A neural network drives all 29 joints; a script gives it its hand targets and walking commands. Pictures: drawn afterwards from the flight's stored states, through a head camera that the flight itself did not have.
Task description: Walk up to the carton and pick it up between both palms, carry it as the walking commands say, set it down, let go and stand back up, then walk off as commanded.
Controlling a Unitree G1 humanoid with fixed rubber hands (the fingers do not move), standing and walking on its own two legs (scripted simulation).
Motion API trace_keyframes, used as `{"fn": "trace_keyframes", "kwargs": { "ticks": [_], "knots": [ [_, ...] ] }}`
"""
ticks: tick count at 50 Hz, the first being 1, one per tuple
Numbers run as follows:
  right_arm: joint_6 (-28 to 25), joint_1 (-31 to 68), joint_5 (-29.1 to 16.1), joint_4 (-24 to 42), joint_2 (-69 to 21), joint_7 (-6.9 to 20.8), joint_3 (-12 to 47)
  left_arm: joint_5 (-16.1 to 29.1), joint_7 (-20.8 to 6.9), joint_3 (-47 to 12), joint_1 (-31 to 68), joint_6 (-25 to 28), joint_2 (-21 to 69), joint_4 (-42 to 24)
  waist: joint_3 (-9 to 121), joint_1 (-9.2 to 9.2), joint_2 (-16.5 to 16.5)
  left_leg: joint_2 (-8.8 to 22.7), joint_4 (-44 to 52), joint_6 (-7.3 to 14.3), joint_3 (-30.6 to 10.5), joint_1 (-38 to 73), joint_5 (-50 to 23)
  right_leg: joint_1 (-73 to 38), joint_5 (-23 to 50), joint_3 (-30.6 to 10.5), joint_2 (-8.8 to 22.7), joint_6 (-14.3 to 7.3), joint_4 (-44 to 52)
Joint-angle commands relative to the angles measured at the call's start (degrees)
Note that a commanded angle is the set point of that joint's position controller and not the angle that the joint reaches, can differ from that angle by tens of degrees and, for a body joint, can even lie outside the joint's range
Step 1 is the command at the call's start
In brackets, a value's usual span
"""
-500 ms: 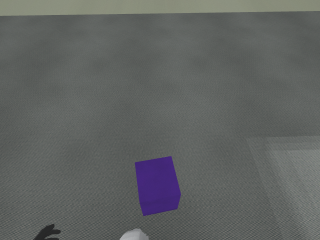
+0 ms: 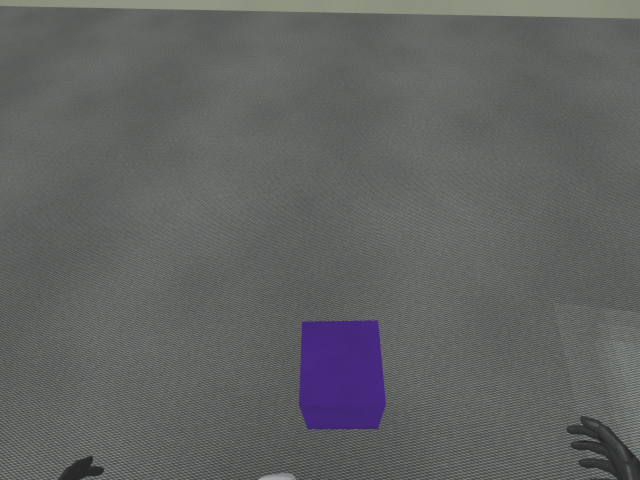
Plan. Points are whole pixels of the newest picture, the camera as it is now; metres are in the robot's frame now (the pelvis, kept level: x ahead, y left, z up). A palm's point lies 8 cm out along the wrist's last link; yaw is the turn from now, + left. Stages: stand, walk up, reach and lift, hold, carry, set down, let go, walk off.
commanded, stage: walk up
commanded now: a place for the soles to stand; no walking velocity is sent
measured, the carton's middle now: (341, 377) +0.44 +0.02 -0.62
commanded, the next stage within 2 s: reach and lift in 1.04 s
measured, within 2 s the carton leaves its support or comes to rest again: neither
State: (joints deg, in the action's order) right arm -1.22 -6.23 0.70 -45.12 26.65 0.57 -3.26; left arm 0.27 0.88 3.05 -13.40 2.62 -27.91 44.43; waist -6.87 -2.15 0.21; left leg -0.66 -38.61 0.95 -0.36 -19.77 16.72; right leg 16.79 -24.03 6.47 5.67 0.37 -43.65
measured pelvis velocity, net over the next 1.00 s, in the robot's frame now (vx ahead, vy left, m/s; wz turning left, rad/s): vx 0.00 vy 0.01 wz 0.06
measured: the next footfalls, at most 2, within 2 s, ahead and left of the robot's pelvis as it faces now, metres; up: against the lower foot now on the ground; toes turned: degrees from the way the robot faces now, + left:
none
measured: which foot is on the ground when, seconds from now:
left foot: down 0.00-1.00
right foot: down 0.00-1.00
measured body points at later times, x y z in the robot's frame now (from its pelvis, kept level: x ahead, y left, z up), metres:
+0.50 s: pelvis +0.00 +0.02 +0.02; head +0.00 +0.02 +0.47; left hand +0.11 +0.35 -0.08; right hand +0.14 -0.30 -0.08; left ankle +0.03 +0.13 -0.72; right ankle -0.02 -0.12 -0.72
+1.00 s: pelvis +0.00 +0.01 +0.03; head +0.01 +0.02 +0.48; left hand +0.09 +0.34 -0.09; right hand +0.14 -0.31 -0.08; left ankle +0.03 +0.13 -0.72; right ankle -0.02 -0.12 -0.72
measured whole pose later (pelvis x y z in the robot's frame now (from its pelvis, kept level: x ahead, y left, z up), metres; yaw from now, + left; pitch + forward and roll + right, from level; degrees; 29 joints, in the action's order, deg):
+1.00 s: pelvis +0.00 +0.01 +0.03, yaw +4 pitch -2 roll -1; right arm -0.7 -2.8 0.6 -61.3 23.8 0.3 -0.6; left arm -0.7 -0.5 1.9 -3.2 0.6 -23.7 61.3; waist -3.5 -0.8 0.1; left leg -0.6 -25.0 -0.2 -4.2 -13.1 10.0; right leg 5.3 -14.5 7.7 3.4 1.6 -21.9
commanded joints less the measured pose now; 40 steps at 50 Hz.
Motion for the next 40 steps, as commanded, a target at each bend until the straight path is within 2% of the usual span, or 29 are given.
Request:
{"fn": "trace_keyframes", "kwargs": {
  "ticks": [1, 2, 3, 4, 5, 6, 7, 10, 13, 16, 19, 29, 40],
  "knots": [
    [-0.55, -3.55, -0.83, 1.65, 11.33, -0.56, -2.58, 0.66, 0.18, 1.44, 1.28, -0.31, -6.32, -2.62, 14.74, 2.69, 4.0, 15.73, 6.29, 14.41, -16.75, 10.99, -29.09, 0.53, -1.84, -3.33, -2.32, -0.09, 0.67],
    [-0.22, -0.74, -0.76, 1.74, 11.27, -0.64, -2.21, 0.16, 0.3, 1.34, -0.06, -0.15, -6.49, -1.23, 13.16, 1.38, 4.11, 14.6, 5.83, 12.6, -15.31, 7.33, -25.04, -2.34, 1.02, -3.84, -1.9, -0.83, 5.43],
    [0.12, 2.25, -0.62, 1.97, 10.13, -0.61, -1.6, -0.51, 0.44, 1.28, -1.41, 0.39, -7.44, 0.0, 11.14, 0.17, 2.39, 10.67, 3.34, 8.37, -11.88, 4.17, -21.47, -4.72, 9.47, -5.79, -0.14, -1.73, 11.96],
    [0.53, 3.03, -0.98, 1.6, 8.42, -0.4, -1.26, -1.06, 0.42, 1.59, 0.09, 0.84, -10.13, 0.33, 8.6, 0.97, -1.12, 5.23, 0.46, 3.59, -6.8, 2.13, -17.6, -3.89, 12.72, -9.75, 4.22, -3.41, 16.62],
    [0.87, 3.08, -1.1, 0.64, 8.33, -0.3, -1.14, -1.14, 0.34, 1.98, 1.0, 0.99, -11.76, 0.67, 7.33, 1.54, -2.56, 2.93, -1.18, 1.3, -4.24, 2.91, -13.03, -1.98, 14.59, -13.26, 7.96, -6.14, 18.15],
    [1.0, 2.53, -1.13, -0.48, 8.14, -0.21, -0.99, -1.23, 0.32, 1.94, 2.35, 1.04, -11.85, 0.88, 6.65, 2.04, -2.75, 2.59, -0.58, 0.7, -3.46, 3.45, -9.25, -1.56, 17.17, -13.24, 9.35, -7.55, 18.17],
    [0.91, 1.84, -1.07, -1.51, 8.06, -0.02, -0.95, -1.27, 0.28, 1.8, 3.68, 0.98, -11.74, 1.08, 6.6, 2.52, -2.99, 2.71, 1.22, 0.92, -3.45, 5.0, -8.29, -0.82, 16.95, -11.98, 9.15, -7.39, 17.93],
    [0.3, 2.07, -0.52, -3.5, 8.34, 0.32, -0.97, -0.87, 0.09, 0.9, 6.59, 0.6, -8.84, 2.42, 7.39, 2.35, -2.41, 4.87, 5.93, 3.07, -6.58, 8.34, -15.52, -0.68, 8.84, -5.98, 3.83, -3.14, 17.39],
    [0.02, 3.29, -0.28, -5.02, 8.76, 0.16, -0.42, -0.62, -0.18, 0.52, 7.31, 0.14, -7.53, 4.4, 7.4, 1.56, 0.54, 6.45, 10.07, 3.96, -9.61, 5.46, -14.26, -4.76, 6.84, -4.94, 1.63, -2.5, 17.47],
    [-0.03, 4.53, -0.11, -6.66, 8.74, -0.01, -0.03, -0.67, -0.35, 0.29, 7.92, -0.06, -7.11, 6.49, 7.33, 1.12, 2.29, 6.58, 13.02, 3.57, -10.44, 3.78, -12.28, -7.8, 7.34, -5.05, 1.48, -2.7, 18.86],
    [-0.05, 5.07, -0.05, -8.31, 8.46, 0.0, 0.22, -0.75, -0.49, 0.17, 9.12, -0.09, -6.95, 8.37, 7.4, 1.17, 2.61, 6.58, 14.74, 3.17, -10.54, 4.05, -11.55, -9.04, 7.7, -5.24, 1.73, -2.64, 20.83],
    [-0.23, 5.87, -0.17, -12.27, 7.9, -0.05, 0.75, -0.93, -0.98, -0.12, 12.39, -0.53, -6.22, 12.75, 7.86, 1.61, 0.88, 6.39, 17.25, 2.1, -9.9, 6.31, -11.95, -10.62, 9.15, -5.18, 2.21, -2.29, 24.92],
    [-0.27, 5.84, -0.16, -13.87, 8.01, -0.45, 0.92, -0.91, -1.19, 0.18, 12.44, -1.1, -6.1, 14.59, 8.58, 1.56, 0.91, 6.05, 17.4, 1.6, -9.22, 7.66, -15.37, -11.82, 11.1, -4.87, 2.68, -2.11, 26.25]
  ]
}}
